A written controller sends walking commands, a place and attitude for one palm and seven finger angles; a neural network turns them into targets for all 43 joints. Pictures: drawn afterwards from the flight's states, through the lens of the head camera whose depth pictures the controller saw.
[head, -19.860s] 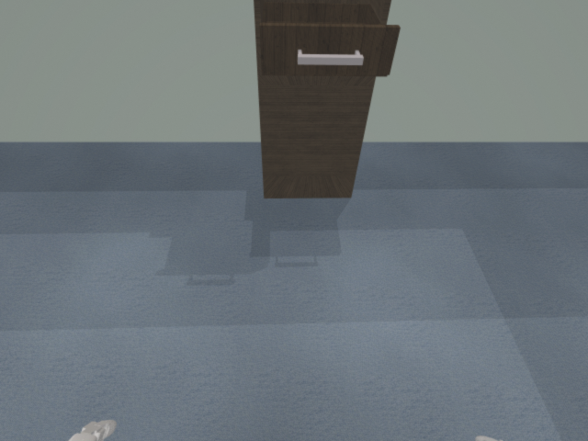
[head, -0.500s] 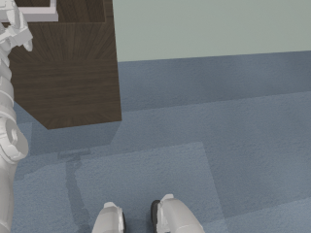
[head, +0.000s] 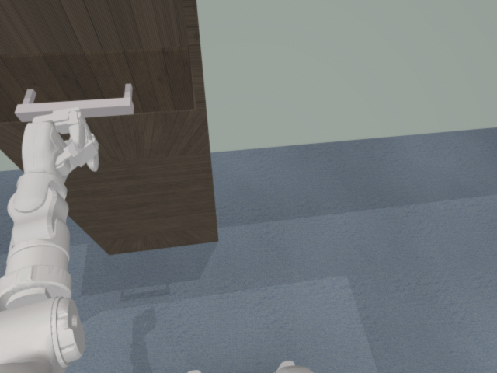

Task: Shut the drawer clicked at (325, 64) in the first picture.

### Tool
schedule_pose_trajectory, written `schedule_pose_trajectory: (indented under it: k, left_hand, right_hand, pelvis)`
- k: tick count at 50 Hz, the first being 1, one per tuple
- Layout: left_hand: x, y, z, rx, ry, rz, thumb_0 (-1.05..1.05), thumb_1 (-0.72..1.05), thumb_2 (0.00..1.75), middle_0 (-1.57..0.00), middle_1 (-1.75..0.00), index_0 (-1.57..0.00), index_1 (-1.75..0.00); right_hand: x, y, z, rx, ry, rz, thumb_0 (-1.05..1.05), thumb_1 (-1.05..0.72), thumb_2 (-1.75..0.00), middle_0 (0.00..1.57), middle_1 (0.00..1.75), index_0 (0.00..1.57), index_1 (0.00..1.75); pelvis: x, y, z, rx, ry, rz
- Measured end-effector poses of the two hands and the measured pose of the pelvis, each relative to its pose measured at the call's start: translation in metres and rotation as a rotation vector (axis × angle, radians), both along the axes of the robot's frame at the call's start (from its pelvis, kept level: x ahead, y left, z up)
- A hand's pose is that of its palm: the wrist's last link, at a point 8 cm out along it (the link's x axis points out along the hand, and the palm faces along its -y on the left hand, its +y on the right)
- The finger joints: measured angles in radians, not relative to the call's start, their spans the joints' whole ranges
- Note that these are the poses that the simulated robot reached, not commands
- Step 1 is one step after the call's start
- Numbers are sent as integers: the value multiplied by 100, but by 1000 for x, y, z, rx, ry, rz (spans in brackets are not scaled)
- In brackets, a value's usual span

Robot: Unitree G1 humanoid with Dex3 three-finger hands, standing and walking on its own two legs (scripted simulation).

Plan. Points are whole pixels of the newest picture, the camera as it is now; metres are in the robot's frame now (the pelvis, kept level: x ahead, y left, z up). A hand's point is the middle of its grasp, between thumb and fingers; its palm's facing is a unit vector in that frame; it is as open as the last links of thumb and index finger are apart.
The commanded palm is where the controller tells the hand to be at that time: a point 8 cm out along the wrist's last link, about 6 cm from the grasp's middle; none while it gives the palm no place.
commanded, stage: draw the hand back to the body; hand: left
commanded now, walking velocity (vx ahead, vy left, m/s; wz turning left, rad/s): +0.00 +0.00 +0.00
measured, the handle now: (78, 100) +0.56 +0.27 +0.08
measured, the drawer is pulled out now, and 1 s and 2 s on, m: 0.00 0.00 0.00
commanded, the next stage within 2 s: step back with the hand held close in 1.18 s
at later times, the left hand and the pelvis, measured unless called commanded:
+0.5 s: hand (22, 240) +0.28 +0.24 +0.14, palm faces +0.31 -0.92 -0.23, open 3.3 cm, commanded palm +0.24 +0.28 +0.16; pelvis -0.01 -0.01 +0.03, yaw +4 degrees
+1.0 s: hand out of the picture +0.15 +0.23 +0.20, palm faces +0.44 -0.81 -0.40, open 3.3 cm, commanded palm +0.10 +0.26 +0.21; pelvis -0.02 -0.02 +0.04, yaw +3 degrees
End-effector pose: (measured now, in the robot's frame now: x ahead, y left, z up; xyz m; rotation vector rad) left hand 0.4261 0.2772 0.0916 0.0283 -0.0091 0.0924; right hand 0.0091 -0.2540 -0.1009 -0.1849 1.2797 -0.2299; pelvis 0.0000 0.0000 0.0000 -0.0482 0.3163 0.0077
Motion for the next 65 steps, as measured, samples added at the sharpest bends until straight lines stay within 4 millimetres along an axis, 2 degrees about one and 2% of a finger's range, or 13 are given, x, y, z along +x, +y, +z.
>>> schedule_pose_trajectory:
  k: [6, 13, 16, 21, 28, 35, 44, 52, 57, 65]
  left_hand:
    - [-48, 7, 15, 13, -12, 39, 1, 89, 90, -140, -160, -140, -160]
    - [-101, 18, 35, 15, -26, 62, 2, 90, 90, -140, -160, -140, -160]
    - [-122, 15, 44, 13, -34, 41, 2, 90, 90, -140, -160, -140, -160]
    - [-157, 10, 58, 170, -13, 147, 2, 90, 90, -140, -160, -140, -160]
    - [-203, 5, 67, 231, -7, 267, 2, 90, 90, -140, -160, -140, -160]
    - [-240, -1, 94, 294, -81, 314, 2, 90, 90, -140, -160, -140, -160]
    - [-285, -12, 109, 368, -86, 324, 2, 89, 90, -140, -160, -140, -160]
    - [-326, -18, 128, 449, -106, 357, 2, 89, 90, -141, -160, -140, -160]
    - [-336, -18, 129, 457, -110, 384, 2, 89, 90, -141, -160, -140, -160]
    - [-326, -18, 118, 420, -91, 386, 2, 89, 90, -141, -160, -140, -160]
  right_hand:
    - [60, 7, 10, 25, -182, 46, 1, -90, -90, 20, 30, 20, 29]
    - [124, 15, 26, 30, -373, 156, 1, -90, -90, 20, 30, 20, 29]
    - [143, 18, 35, 32, -450, 191, 1, -90, -90, 20, 30, 20, 29]
    - [163, 25, 51, 37, -533, 226, 1, -90, -90, 20, 30, 20, 29]
    - [169, 34, 62, 52, -567, 263, 1, -90, -90, 20, 30, 20, 29]
    - [160, 39, 60, 79, -564, 282, 1, -90, -90, 20, 30, 20, 30]
    - [152, 32, 55, 95, -555, 276, 1, -90, -90, 20, 30, 20, 30]
    - [158, 23, 61, 73, -598, 283, 1, -90, -90, 20, 30, 20, 30]
    - [165, 23, 63, 67, -622, 296, 1, -90, -90, 20, 30, 20, 29]
    - [166, 26, 65, 64, -629, 299, 1, -90, -90, 20, 30, 20, 30]
  pelvis:
    - [9, 0, 11, 7, -77, 12]
    - [4, -2, 17, 18, -153, 46]
    - [0, -3, 19, 23, -183, 55]
    - [-7, -5, 26, 38, -249, 55]
    - [-14, -10, 35, 50, -323, 56]
    - [-16, -14, 40, 56, -371, 56]
    - [-18, -21, 42, 57, -398, 53]
    - [-17, -25, 42, 51, -405, 56]
    - [-19, -27, 42, 52, -410, 66]
    - [-19, -28, 42, 53, -409, 62]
